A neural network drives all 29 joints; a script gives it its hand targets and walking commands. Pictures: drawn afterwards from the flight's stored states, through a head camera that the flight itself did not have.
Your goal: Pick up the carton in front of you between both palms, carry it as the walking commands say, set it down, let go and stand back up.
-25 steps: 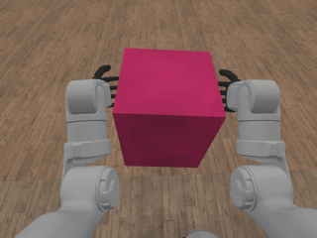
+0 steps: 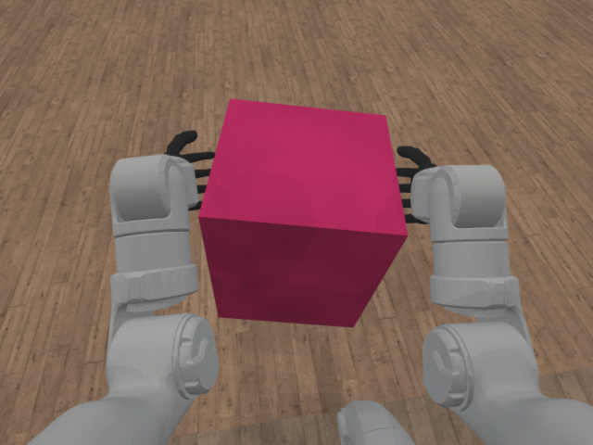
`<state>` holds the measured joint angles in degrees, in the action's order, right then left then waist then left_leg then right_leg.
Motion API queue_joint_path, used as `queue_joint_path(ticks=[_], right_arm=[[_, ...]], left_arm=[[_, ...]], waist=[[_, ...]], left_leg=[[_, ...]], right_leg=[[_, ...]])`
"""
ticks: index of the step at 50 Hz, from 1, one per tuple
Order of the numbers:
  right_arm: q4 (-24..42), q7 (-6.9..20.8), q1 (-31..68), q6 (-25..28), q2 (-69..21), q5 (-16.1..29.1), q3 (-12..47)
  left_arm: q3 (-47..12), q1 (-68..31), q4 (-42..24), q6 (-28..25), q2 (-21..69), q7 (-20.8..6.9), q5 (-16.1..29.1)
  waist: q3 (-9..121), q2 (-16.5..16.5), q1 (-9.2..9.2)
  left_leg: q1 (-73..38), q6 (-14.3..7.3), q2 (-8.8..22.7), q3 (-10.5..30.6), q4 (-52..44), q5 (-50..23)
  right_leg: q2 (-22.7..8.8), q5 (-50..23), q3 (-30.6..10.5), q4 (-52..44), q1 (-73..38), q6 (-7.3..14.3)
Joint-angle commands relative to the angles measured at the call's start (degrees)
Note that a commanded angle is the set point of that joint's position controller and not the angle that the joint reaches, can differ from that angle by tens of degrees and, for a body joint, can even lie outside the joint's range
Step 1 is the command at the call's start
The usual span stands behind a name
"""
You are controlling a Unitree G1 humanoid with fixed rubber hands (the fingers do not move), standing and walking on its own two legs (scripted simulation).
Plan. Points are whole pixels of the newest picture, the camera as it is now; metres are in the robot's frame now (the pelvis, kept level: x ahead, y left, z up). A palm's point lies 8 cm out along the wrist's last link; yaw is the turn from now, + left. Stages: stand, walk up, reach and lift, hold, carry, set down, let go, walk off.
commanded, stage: carry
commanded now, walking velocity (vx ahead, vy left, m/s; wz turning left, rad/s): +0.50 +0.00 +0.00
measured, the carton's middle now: (296, 222) +0.40 -0.02 +0.06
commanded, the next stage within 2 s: none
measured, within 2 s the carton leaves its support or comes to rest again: neither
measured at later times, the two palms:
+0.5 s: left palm (157, 25) +0.67 +0.16 +0.22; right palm (344, 16) +0.70 -0.13 +0.20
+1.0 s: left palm (195, 0) +0.97 +0.14 +0.14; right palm (327, 8) +0.94 -0.15 +0.12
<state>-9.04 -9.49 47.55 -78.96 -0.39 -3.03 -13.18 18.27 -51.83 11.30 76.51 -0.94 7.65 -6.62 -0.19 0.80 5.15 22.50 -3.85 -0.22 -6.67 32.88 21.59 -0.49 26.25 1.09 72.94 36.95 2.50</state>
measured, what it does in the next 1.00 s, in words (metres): climbs: right foot, then left foot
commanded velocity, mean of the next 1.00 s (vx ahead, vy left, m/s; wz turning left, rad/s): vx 0.50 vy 0.00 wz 0.00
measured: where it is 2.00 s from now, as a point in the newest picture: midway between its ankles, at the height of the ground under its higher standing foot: (271, 189)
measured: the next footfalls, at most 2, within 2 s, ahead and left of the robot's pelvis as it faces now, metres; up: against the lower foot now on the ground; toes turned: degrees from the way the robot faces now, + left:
right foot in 0.18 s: +0.30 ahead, -0.12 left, +0.02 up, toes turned -3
left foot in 0.62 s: +0.55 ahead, +0.08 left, +0.02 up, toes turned +6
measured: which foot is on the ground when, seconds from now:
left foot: down 0.00-0.22, up 0.24-0.60, down 0.62-1.00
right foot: up 0.00-0.16, down 0.18-0.64, up 0.66-1.00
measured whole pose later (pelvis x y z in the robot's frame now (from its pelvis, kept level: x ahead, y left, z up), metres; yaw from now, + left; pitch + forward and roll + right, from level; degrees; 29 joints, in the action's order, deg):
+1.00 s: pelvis +0.62 +0.01 +0.04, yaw -1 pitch +5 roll -1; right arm -1.5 -10.8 30.6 -74.1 -7.5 -7.0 -14.4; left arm 15.8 -33.8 1.0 68.3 7.7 7.6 -10.4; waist 1.8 0.3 1.6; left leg 5.0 -3.1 -0.3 -7.6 17.8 18.3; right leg -1.9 4.3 7.2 29.8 33.0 -0.2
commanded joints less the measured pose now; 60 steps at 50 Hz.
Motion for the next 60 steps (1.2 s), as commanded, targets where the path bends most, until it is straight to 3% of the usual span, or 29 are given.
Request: queue_joint_path(ticks=[1, 6, 9, 10, 11, 12, 14, 15, 17, 21, 27, 28, 30, 31, 32, 33, 34, 36, 40, 45, 49, 52, 53, 54, 55, 56, 58, 59, 60], right_arm=[[16.2, 16.0, 60.7, 4.1, -66.8, 32.6, 31.5], [12.6, 16.2, 56.6, 3.2, -64.3, 30.8, 31.8], [8.9, 16.2, 53.4, 2.8, -62.7, 29.5, 31.5], [6.7, 16.3, 53.6, 2.5, -62.0, 28.9, 30.5], [7.2, 16.5, 54.3, 1.9, -62.7, 29.2, 30.1], [6.3, 16.5, 54.9, 1.8, -61.4, 28.1, 29.0], [5.8, 16.0, 53.4, 2.3, -61.4, 26.5, 26.9], [6.2, 15.5, 53.5, 2.4, -61.1, 25.9, 26.3], [6.4, 14.1, 52.3, 2.3, -60.7, 23.6, 25.4], [10.4, 11.9, 53.2, 2.3, -59.3, 22.0, 25.5], [4.6, 11.9, 47.8, 1.5, -57.0, 19.0, 24.9], [2.6, 12.4, 46.9, 1.5, -57.4, 19.0, 24.9], [0.2, 13.6, 46.9, 1.9, -58.4, 20.0, 24.5], [-0.2, 14.3, 47.0, 2.4, -59.6, 20.7, 24.6], [-0.7, 14.7, 47.3, 2.8, -58.5, 21.2, 24.1], [-1.7, 14.9, 46.9, 3.4, -57.7, 20.7, 23.3], [-1.7, 15.3, 46.4, 3.6, -59.8, 21.8, 23.7], [4.8, 16.3, 51.4, 4.7, -64.6, 25.0, 25.0], [11.9, 17.4, 52.4, 5.9, -70.4, 28.5, 28.0], [13.5, 18.8, 40.4, 7.6, -71.8, 26.3, 31.1], [18.8, 19.0, 31.4, 8.9, -71.3, 24.1, 35.7], [24.3, 18.5, 22.1, 9.4, -68.4, 22.3, 40.3], [24.6, 18.8, 17.3, 9.2, -67.4, 22.0, 41.5], [24.9, 19.1, 15.0, 9.0, -66.6, 22.5, 42.7], [26.0, 19.4, 13.2, 8.3, -66.7, 21.6, 43.1], [26.9, 19.8, 11.2, 8.2, -66.4, 21.7, 44.2], [28.6, 19.9, 8.9, 8.7, -66.0, 22.3, 44.2], [28.2, 19.9, 6.6, 9.0, -65.9, 21.8, 44.8], [29.5, 19.8, 6.2, 9.3, -66.1, 22.0, 45.5]], left_arm=[[-28.9, -39.1, -5.2, -0.7, 62.1, -11.2, 22.1], [-30.2, -37.6, -4.4, -0.1, 59.3, -10.3, 20.6], [-29.8, -34.9, -0.4, 0.6, 58.3, -11.2, 21.1], [-29.5, -33.4, 2.5, 0.9, 58.9, -11.6, 21.4], [-29.2, -33.9, 2.0, 0.2, 57.3, -11.8, 21.5], [-28.4, -33.7, 3.7, 0.4, 59.0, -12.3, 22.2], [-30.9, -39.1, -1.2, 0.3, 63.1, -13.4, 26.1], [-31.8, -43.2, -4.5, 0.0, 64.1, -13.9, 28.5], [-32.3, -45.2, -5.1, 0.7, 67.7, -14.9, 31.3], [-34.4, -50.1, -10.8, 0.9, 67.9, -15.4, 34.6], [-32.1, -40.8, 0.0, 1.5, 66.9, -15.7, 31.2], [-31.9, -40.3, 0.9, 1.2, 67.1, -15.8, 30.7], [-30.4, -37.7, 4.9, 0.7, 67.2, -16.1, 29.1], [-29.8, -38.2, 4.9, 0.1, 66.6, -16.0, 28.1], [-30.1, -38.0, 6.1, 0.2, 67.3, -16.1, 28.6], [-29.8, -39.9, 6.4, 0.2, 68.3, -16.0, 28.6], [-29.0, -39.3, 6.9, -0.1, 68.0, -15.7, 27.6], [-28.8, -40.0, 3.0, -0.9, 69.3, -14.9, 26.9], [-28.6, -30.3, 1.6, -2.1, 71.8, -13.3, 23.0], [-32.3, -14.3, 1.7, -4.5, 75.1, -13.3, 19.5], [-39.8, -9.5, -7.8, -6.5, 76.3, -13.9, 20.4], [-44.3, -3.9, -14.9, -6.8, 74.6, -14.4, 21.0], [-45.3, 0.0, -16.6, -6.8, 72.7, -14.7, 20.5], [-46.4, 4.5, -17.3, -6.7, 72.5, -15.2, 20.4], [-45.3, 8.1, -13.4, -6.8, 70.0, -15.4, 18.7], [-45.8, 11.3, -15.6, -7.2, 70.2, -15.9, 19.4], [-47.2, 14.2, -18.0, -7.1, 72.7, -16.7, 20.7], [-48.9, 11.7, -20.6, -7.3, 74.5, -17.1, 22.0], [-49.6, 11.7, -21.4, -7.3, 74.5, -17.5, 22.6]], waist=[[31.4, 5.9, -0.7], [28.3, 8.6, -0.48], [31.9, 6.2, -6.5], [35.4, 2.6, -9.41], [41.6, -14.2, -10.09], [37.0, -18.2, -10.21], [32.2, -4.7, -10.14], [31.5, -2.0, -9.62], [31.6, -5.5, -8.51], [29.3, -7.9, -8.84], [27.2, -8.4, -10.06], [26.6, -8.9, -9.68], [30.4, -8.4, -5.59], [33.2, -5.7, -2.47], [36.0, 4.4, -2.27], [38.0, 18.2, -1.6], [35.6, 13.6, -1.23], [30.8, 3.8, -1.53], [31.5, 5.5, -2.25], [28.0, 6.6, -3.52], [26.0, 8.5, -3.12], [29.1, 7.0, -3.83], [31.7, 6.0, -4.62], [35.3, 0.9, -6.45], [39.1, -16.2, -7.03], [36.7, -17.4, -7.1], [31.6, -4.4, -7.02], [28.8, -1.4, -6.32], [27.1, -1.8, -5.99]], left_leg=[[-32.3, -9.4, 15.3, 21.0, -9.6, -18.0], [-24.7, -6.4, 12.0, 10.4, -10.3, -23.3], [-16.2, -2.1, 10.1, 2.0, 5.1, -39.1], [-7.4, 0.3, 8.7, 0.4, 15.5, -31.3], [8.3, 3.3, 2.4, 1.2, 31.9, -14.4], [20.8, 3.2, -3.3, 4.9, 40.8, 9.8], [25.9, 1.4, 0.3, 8.0, 48.4, 7.5], [24.7, 1.2, 1.8, 8.5, 45.3, 5.0], [22.1, 1.3, 2.8, 8.5, 39.9, 0.9], [21.3, 2.4, 2.7, 5.4, 24.8, -0.5], [11.1, 2.2, -1.4, -1.3, 2.0, -14.0], [8.4, 1.8, -2.6, -2.6, -1.6, -15.8], [-8.9, 0.3, -4.0, -4.8, -9.8, -22.0], [-22.5, -1.2, 2.2, 1.6, -9.3, -21.5], [-34.3, -3.0, 15.6, 19.5, -4.8, -32.9], [-45.9, -11.8, 21.9, 37.8, -8.0, -28.5], [-43.9, -12.1, 21.3, 37.2, -9.4, -20.6], [-36.6, -9.5, 18.2, 29.1, -9.4, -26.7], [-33.3, -6.8, 16.8, 20.4, -13.6, -32.1], [-33.2, -3.8, 12.9, 9.6, -15.3, -41.9], [-35.0, -2.3, 10.7, 3.7, -13.3, -48.7], [-31.3, 0.2, 9.4, -0.8, -0.7, -55.7], [-23.6, 1.9, 8.4, -2.1, 5.8, -48.8], [-11.3, 2.8, 7.2, -1.2, 16.9, -30.9], [9.5, 4.7, 0.8, 1.4, 31.0, -5.3], [19.6, 4.1, -1.4, 4.4, 39.6, 8.8], [21.8, 3.0, 3.9, 7.8, 37.7, 3.8], [19.6, 3.4, 5.8, 7.6, 32.0, 0.5], [16.5, 4.0, 6.3, 7.0, 26.3, -1.1]], right_leg=[[-1.7, -0.6, 0.4, -8.7, 10.2, -0.5], [1.7, -8.9, 7.2, -32.3, -4.0, -0.7], [5.9, -13.9, 13.0, -41.7, -29.1, 1.3], [0.1, -10.0, 5.8, -41.9, -42.1, 3.1], [-16.3, -2.3, -24.7, -46.2, -55.2, 11.5], [-18.3, -9.9, -38.0, -52.7, -57.0, 14.7], [-17.7, -27.8, -29.8, -47.0, -51.3, 14.7], [-16.8, -30.9, -26.4, -47.3, -47.3, 13.1], [-15.2, -24.6, -21.1, -49.5, -44.3, 9.8], [-13.7, -32.7, -14.5, -50.6, -43.2, 10.8], [-9.8, -47.2, -3.6, -47.2, -43.2, 6.5], [-9.3, -52.6, -2.5, -45.0, -43.7, 5.7], [-7.6, -55.2, 2.5, -35.0, -38.6, 2.5], [-7.0, -42.9, 3.4, -26.4, -28.4, 0.0], [-3.1, -15.9, 3.9, -15.6, -16.1, -1.5], [5.1, 4.6, 0.8, -1.6, 2.4, -2.4], [1.5, 4.1, -2.8, 3.0, 7.4, -0.8], [-1.3, -1.2, -2.9, -0.7, 8.5, -0.8], [-2.6, -5.8, -0.3, -13.1, 3.9, -2.6], [-1.3, -16.2, 5.4, -35.0, -0.9, -3.6], [0.7, -26.1, 9.0, -46.2, -6.7, -2.6], [2.6, -31.1, 12.5, -54.7, -24.2, -0.6], [0.0, -30.1, 10.5, -52.9, -35.7, 0.8], [-10.2, -36.9, -0.8, -47.6, -49.1, 3.3], [-21.7, -38.3, -21.5, -47.9, -65.2, 12.4], [-22.8, -36.9, -25.8, -51.9, -65.5, 14.6], [-21.1, -38.3, -18.3, -53.2, -57.4, 11.3], [-20.1, -35.0, -15.1, -55.8, -51.8, 8.8], [-18.8, -30.6, -11.7, -58.3, -47.0, 7.0]])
